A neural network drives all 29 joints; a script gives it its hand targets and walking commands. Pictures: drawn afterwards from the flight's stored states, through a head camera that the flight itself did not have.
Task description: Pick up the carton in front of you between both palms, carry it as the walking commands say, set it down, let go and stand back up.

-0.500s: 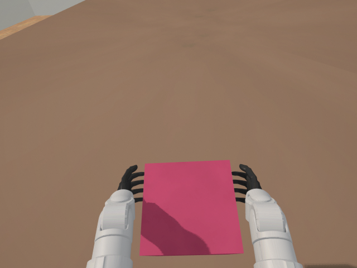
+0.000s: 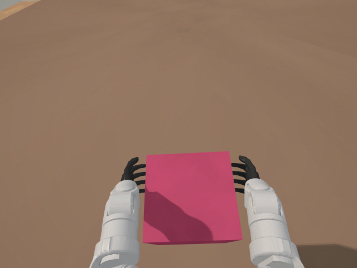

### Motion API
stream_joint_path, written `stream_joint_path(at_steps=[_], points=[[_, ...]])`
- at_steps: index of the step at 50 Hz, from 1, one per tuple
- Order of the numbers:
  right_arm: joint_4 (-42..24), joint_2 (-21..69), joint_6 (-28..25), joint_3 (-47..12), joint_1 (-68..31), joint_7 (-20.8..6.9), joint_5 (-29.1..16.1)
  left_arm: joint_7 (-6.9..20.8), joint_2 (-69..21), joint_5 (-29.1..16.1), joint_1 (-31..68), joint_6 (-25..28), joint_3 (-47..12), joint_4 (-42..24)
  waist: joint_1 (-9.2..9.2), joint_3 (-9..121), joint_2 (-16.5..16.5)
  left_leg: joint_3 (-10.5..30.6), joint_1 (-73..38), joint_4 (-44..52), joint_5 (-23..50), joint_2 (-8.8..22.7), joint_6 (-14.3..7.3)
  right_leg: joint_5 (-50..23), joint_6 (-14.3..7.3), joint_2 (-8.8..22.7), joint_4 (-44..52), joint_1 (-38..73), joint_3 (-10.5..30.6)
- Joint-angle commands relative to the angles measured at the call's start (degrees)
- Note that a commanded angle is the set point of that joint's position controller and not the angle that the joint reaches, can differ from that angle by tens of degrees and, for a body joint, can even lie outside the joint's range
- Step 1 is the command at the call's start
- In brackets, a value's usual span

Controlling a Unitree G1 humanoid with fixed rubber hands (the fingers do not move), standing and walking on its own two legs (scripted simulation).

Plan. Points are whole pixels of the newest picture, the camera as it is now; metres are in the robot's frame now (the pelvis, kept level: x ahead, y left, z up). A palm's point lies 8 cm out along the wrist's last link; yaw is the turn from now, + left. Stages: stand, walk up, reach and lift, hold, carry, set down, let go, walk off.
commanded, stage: set down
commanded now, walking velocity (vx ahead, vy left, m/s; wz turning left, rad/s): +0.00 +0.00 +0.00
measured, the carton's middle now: (189, 203) +0.33 -0.01 -0.10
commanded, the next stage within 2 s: none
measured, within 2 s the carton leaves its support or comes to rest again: neither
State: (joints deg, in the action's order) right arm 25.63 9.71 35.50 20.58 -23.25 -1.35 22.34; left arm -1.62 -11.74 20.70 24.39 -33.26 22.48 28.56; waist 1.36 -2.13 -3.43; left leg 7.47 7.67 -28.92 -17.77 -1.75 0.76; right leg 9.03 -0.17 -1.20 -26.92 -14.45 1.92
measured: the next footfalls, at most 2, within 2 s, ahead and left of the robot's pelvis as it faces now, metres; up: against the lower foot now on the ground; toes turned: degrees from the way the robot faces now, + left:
none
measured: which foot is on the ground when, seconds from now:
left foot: down 0.00-1.00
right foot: down 0.00-1.00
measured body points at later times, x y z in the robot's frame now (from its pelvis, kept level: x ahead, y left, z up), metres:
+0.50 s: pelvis -0.05 -0.01 -0.10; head +0.17 -0.05 +0.29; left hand +0.35 +0.10 -0.18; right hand +0.36 -0.19 -0.19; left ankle -0.02 +0.14 -0.74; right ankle +0.06 -0.12 -0.74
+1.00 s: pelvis -0.07 -0.01 -0.24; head +0.18 -0.07 +0.13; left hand +0.39 +0.08 -0.33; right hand +0.39 -0.21 -0.35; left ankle -0.02 +0.14 -0.74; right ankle +0.06 -0.12 -0.74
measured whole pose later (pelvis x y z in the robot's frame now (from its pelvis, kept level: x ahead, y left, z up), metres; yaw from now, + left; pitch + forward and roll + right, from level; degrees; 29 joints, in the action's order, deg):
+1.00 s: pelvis -0.07 -0.01 -0.24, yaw +5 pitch +42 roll +6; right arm 43.9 -5.2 14.6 19.6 -52.7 4.0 13.2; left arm -13.4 -10.6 9.0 48.8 -10.2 26.0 38.4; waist 3.5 9.9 -5.0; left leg 3.6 103.2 -94.5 -34.4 -10.1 4.5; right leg 22.2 2.5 -4.4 -91.9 -111.8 8.2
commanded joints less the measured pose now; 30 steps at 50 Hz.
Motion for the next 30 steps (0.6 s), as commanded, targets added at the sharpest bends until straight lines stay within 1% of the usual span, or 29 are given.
stream_joint_path(at_steps=[1, 4, 7, 9, 11, 14, 16, 17, 19, 22, 24, 26, 28, 30], points=[[4.8, 42.7, -6.8, -20.4, -32.7, -14.9, -9.7, 12.7, -54.2, -9.7, 30.3, 5.1, -21.2, 7.0, 1.81, 10.5, -0.2, -1.3, 22.5, 6.5, 0.3, -3.0, -1.0, -3.1, -1.4, -3.9, -3.5, 13.3, -0.2], [8.1, 37.5, -11.4, -16.1, -30.3, -14.5, -6.0, 10.5, -50.4, -6.9, 27.4, 9.7, -16.4, 9.3, 1.85, 14.1, 1.3, -2.2, 24.2, 2.4, 7.1, -4.2, 0.6, -8.3, -1.7, -4.3, -6.3, 6.3, -0.4], [9.8, 35.9, -16.9, -16.0, -29.0, -14.4, -4.7, 8.8, -48.9, -5.4, 24.9, 15.7, -15.5, 10.2, 0.91, 20.5, 2.1, -3.0, 28.6, -2.0, 13.7, -5.4, 1.6, -15.4, -1.8, -4.3, -10.5, 2.4, 0.2], [10.1, 36.8, -20.8, -18.5, -29.9, -14.7, -5.6, 8.0, -50.1, -6.2, 25.5, 20.0, -17.8, 9.5, 0.66, 27.2, 2.8, -3.4, 31.6, -5.1, 17.4, -6.1, 2.3, -21.1, -1.5, -4.4, -13.9, 1.9, 0.6], [9.7, 38.3, -24.3, -21.7, -31.6, -14.7, -7.1, 7.1, -51.6, -7.7, 27.2, 23.7, -21.3, 8.3, 0.81, 35.2, 4.0, -3.7, 35.9, -8.4, 19.9, -6.7, 3.0, -26.8, -1.2, -4.3, -17.5, 2.3, 1.1], [8.0, 40.2, -27.9, -26.8, -34.1, -14.1, -9.8, 6.5, -52.7, -10.5, 30.2, 27.6, -27.4, 5.8, 0.89, 48.4, 5.7, -4.1, 44.0, -13.6, 21.3, -7.3, 3.6, -34.9, -0.8, -4.0, -23.3, 4.1, 2.2], [6.2, 40.7, -29.1, -29.2, -35.7, -13.5, -11.3, 6.0, -52.6, -12.2, 31.8, 28.9, -31.2, 3.5, 1.06, 56.5, 6.1, -4.6, 49.2, -17.1, 21.0, -7.7, 3.8, -37.5, -0.4, -3.8, -27.0, 3.7, 2.5], [5.4, 40.6, -29.3, -30.2, -36.3, -13.2, -11.8, 5.7, -52.1, -12.8, 32.6, 29.3, -32.6, 2.5, 1.17, 59.5, 6.1, -4.9, 51.0, -18.8, 20.6, -7.9, 3.9, -37.3, -0.1, -3.8, -28.5, 2.4, 2.4], [4.6, 40.2, -29.2, -31.5, -37.3, -12.6, -12.3, 5.4, -50.8, -13.8, 34.8, 29.4, -34.7, 0.5, 1.57, 63.3, 5.8, -5.5, 54.0, -21.9, 18.1, -8.3, 3.9, -33.3, 0.3, -4.1, -30.9, -2.0, 1.7], [6.2, 39.8, -28.0, -31.6, -38.6, -12.0, -12.0, 5.6, -49.0, -14.3, 38.6, 28.4, -35.5, -0.6, 2.06, 63.1, 4.9, -6.4, 57.6, -26.2, 10.2, -8.6, 3.7, -21.0, 1.0, -4.8, -33.0, -13.2, 0.1], [8.6, 40.1, -26.8, -30.7, -39.7, -11.9, -11.5, 6.0, -48.2, -13.7, 41.0, 27.1, -34.7, 0.2, 2.20, 60.3, 4.6, -7.0, 62.0, -28.5, 3.0, -8.6, 3.4, -12.0, 1.0, -5.0, -34.2, -19.9, -0.6], [11.3, 40.8, -25.2, -29.4, -41.2, -12.0, -10.9, 6.5, -47.8, -13.0, 43.1, 25.6, -33.1, 1.9, 2.24, 57.6, 4.7, -7.9, 67.7, -31.1, -2.8, -8.8, 3.0, -4.5, 0.8, -5.3, -35.8, -23.8, -0.9], [13.6, 41.5, -23.7, -28.2, -42.8, -11.9, -10.6, 7.2, -47.8, -12.7, 45.5, 24.2, -31.4, 3.9, 2.31, 56.2, 5.1, -8.7, 73.3, -34.1, -6.6, -9.1, 2.6, 2.0, 0.7, -5.4, -37.3, -26.0, -0.2], [15.2, 42.1, -22.4, -27.6, -44.9, -11.8, -10.8, 7.6, -47.8, -12.8, 48.3, 23.2, -29.8, 5.7, 2.34, 56.6, 5.9, -9.4, 77.7, -37.3, -8.7, -9.5, 2.4, 7.0, 0.9, -5.1, -38.7, -27.5, 0.9]])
